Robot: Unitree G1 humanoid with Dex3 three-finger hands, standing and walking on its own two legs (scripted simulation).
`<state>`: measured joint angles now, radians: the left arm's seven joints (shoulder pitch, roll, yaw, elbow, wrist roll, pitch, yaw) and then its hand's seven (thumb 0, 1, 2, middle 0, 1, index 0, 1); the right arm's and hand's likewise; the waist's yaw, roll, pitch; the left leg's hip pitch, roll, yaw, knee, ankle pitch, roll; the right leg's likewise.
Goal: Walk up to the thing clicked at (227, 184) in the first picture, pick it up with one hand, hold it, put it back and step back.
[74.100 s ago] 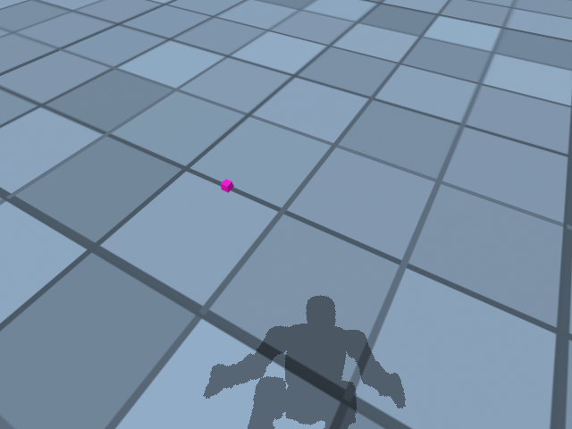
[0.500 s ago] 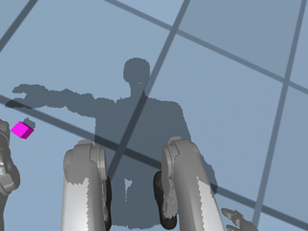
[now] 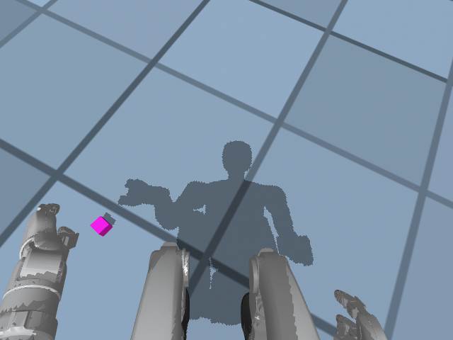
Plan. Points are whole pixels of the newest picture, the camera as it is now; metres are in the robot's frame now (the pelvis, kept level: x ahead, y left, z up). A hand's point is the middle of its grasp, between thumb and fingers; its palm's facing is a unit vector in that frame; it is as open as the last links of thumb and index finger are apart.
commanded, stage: home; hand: left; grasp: from above
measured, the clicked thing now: (101, 226) +0.39 +0.39 -0.50
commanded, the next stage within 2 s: none
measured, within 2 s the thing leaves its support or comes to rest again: neither
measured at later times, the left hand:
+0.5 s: hand (46, 246) +0.25 +0.22 +0.10, palm faces +0.14 -0.97 -0.20, open 7.4 cm
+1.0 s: hand (26, 293) +0.21 +0.20 +0.15, palm faces +0.13 -0.97 -0.20, open 7.4 cm
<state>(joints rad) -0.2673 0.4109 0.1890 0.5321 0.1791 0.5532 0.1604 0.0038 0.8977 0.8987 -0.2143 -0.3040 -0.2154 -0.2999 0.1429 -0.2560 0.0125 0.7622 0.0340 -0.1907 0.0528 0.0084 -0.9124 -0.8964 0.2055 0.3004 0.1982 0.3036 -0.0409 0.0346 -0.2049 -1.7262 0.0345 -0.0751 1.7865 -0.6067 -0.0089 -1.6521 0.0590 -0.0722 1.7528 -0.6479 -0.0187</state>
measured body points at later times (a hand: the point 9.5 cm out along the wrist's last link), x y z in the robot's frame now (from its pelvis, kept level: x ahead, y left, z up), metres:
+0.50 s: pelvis +0.08 +0.01 +0.17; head +0.13 +0.03 +0.62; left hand +0.24 +0.27 +0.12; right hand +0.24 -0.23 +0.09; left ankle +0.08 +0.12 -0.49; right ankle +0.07 -0.11 -0.49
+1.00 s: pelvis +0.07 +0.01 +0.20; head +0.08 +0.01 +0.65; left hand +0.20 +0.25 +0.16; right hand +0.25 -0.23 +0.14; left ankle +0.08 +0.12 -0.49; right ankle +0.07 -0.11 -0.49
